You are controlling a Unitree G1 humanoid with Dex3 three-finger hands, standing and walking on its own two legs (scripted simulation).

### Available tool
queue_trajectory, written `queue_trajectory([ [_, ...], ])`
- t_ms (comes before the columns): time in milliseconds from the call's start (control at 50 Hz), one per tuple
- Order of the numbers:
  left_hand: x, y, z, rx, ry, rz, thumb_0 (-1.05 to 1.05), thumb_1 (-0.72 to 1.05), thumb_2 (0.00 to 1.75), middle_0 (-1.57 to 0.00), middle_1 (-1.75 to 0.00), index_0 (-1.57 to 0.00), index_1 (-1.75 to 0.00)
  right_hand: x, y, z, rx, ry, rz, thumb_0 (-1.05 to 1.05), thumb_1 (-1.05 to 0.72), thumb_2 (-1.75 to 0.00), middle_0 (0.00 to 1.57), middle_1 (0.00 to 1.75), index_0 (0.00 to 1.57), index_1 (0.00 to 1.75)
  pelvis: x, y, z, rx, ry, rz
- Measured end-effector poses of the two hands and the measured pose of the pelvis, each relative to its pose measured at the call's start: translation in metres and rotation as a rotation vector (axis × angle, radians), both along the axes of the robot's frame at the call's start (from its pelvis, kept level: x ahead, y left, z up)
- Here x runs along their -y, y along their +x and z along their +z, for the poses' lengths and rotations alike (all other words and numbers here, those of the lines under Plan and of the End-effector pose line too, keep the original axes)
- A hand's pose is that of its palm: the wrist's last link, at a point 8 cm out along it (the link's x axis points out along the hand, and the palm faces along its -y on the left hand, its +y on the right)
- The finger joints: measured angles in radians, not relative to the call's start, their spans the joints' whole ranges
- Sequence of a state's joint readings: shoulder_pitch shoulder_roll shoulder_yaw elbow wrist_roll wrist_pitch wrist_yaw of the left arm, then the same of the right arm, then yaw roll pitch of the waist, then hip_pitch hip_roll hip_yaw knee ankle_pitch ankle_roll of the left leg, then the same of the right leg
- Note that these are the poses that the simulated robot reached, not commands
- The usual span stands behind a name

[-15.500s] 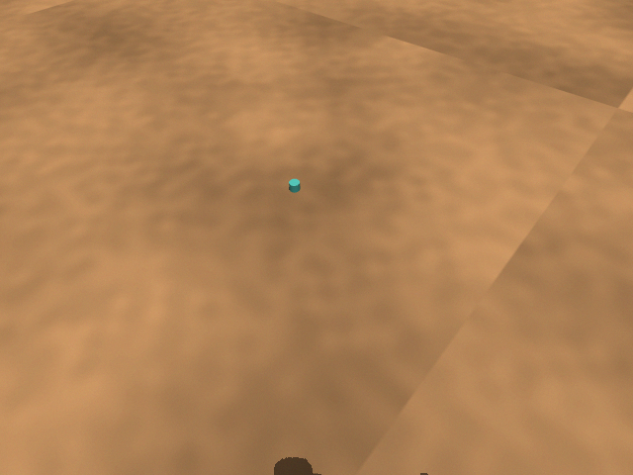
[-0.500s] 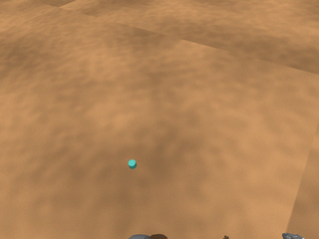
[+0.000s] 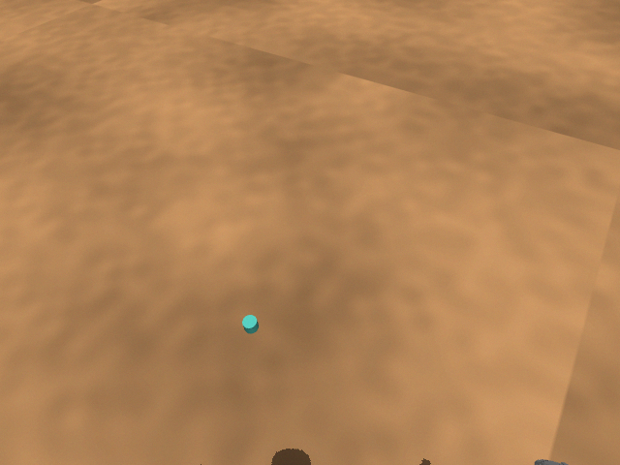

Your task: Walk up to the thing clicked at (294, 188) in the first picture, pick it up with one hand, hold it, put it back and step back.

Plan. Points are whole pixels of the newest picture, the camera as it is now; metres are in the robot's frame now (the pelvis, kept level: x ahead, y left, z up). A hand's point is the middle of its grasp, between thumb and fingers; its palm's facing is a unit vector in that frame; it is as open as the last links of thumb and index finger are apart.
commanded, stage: walk up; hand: left
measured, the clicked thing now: (250, 324) +0.66 +0.25 -0.74
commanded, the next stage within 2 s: stand in 0.44 s
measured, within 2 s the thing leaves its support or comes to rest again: neither
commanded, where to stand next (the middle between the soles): +0.29 +0.00 m, yaw +2 degrees
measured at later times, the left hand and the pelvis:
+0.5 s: hand out of the picture +0.10 +0.26 -0.14, palm faces -0.01 -0.93 -0.36, open 7.4 cm; pelvis +0.01 +0.00 +0.01, yaw +0 degrees
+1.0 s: hand out of the picture +0.05 +0.25 -0.14, palm faces -0.04 -0.94 -0.34, open 7.4 cm; pelvis -0.02 +0.00 +0.02, yaw -1 degrees
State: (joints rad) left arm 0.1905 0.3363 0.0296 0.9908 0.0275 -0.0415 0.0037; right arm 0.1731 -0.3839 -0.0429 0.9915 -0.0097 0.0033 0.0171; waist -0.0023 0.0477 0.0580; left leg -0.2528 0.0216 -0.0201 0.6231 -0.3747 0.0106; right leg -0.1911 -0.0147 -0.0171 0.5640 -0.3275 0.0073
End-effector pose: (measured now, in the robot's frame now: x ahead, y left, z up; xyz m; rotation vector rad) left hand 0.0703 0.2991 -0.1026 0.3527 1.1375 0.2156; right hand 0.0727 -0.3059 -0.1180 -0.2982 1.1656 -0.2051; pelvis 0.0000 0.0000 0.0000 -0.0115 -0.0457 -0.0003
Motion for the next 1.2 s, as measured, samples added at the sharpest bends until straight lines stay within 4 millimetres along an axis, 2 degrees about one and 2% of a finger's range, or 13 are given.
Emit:
queue_trajectory([
  [140, -0.011, 0.031, -0.002, 0.039, -0.021, 0.018, 0.01, 0.90, 0.90, -0.20, -0.30, -0.21, -0.30, -0.018, 0.014, 0.005, -0.015, 0.003, 0.022, 0.01, -0.90, -0.90, 0.20, 0.30, 0.20, 0.30, -0.008, 0.009, 0.003, -0.003, 0.012, -0.005],
  [240, -0.013, 0.041, -0.001, 0.038, -0.023, 0.011, 0.01, 0.91, 0.90, -0.20, -0.30, -0.21, -0.29, -0.023, 0.026, 0.012, 0.005, 0.002, 0.024, 0.01, -0.90, -0.90, 0.20, 0.30, 0.20, 0.30, -0.007, 0.010, 0.006, -0.004, 0.011, -0.009],
  [360, -0.008, 0.039, 0.002, 0.020, -0.024, 0.007, 0.01, 0.91, 0.90, -0.20, -0.30, -0.21, -0.29, -0.019, 0.037, 0.016, 0.031, 0.000, 0.018, 0.01, -0.90, -0.90, 0.20, 0.30, 0.20, 0.30, -0.006, 0.008, 0.010, 0.000, 0.012, -0.008],
  [500, -0.003, 0.023, 0.004, -0.018, -0.025, 0.013, 0.01, 0.91, 0.90, -0.20, -0.30, -0.21, -0.29, -0.015, 0.038, 0.017, 0.037, 0.008, 0.021, 0.01, -0.90, -0.90, 0.20, 0.30, 0.20, 0.30, -0.002, 0.006, 0.013, 0.010, 0.012, -0.007],
  [660, 0.006, 0.004, 0.005, -0.054, -0.035, 0.010, 0.01, 0.91, 0.90, -0.20, -0.30, -0.21, -0.29, -0.009, 0.020, 0.018, 0.015, 0.012, 0.014, 0.01, -0.90, -0.90, 0.20, 0.30, 0.20, 0.30, 0.002, -0.005, 0.017, 0.021, 0.012, -0.009],
  [1040, 0.006, -0.024, 0.001, -0.089, -0.039, -0.004, 0.01, 0.91, 0.90, -0.20, -0.30, -0.21, -0.29, -0.001, -0.048, 0.013, -0.096, 0.005, -0.031, 0.01, -0.90, -0.90, 0.20, 0.30, 0.20, 0.30, 0.004, -0.024, 0.017, 0.014, 0.009, -0.013],
  [1200, 0.003, -0.026, 0.000, -0.110, -0.038, -0.010, 0.01, 0.91, 0.90, -0.20, -0.30, -0.21, -0.29, -0.003, -0.057, 0.012, -0.127, 0.002, -0.041, 0.01, -0.90, -0.90, 0.20, 0.30, 0.20, 0.30, 0.001, -0.022, 0.017, 0.005, 0.011, -0.017],
])
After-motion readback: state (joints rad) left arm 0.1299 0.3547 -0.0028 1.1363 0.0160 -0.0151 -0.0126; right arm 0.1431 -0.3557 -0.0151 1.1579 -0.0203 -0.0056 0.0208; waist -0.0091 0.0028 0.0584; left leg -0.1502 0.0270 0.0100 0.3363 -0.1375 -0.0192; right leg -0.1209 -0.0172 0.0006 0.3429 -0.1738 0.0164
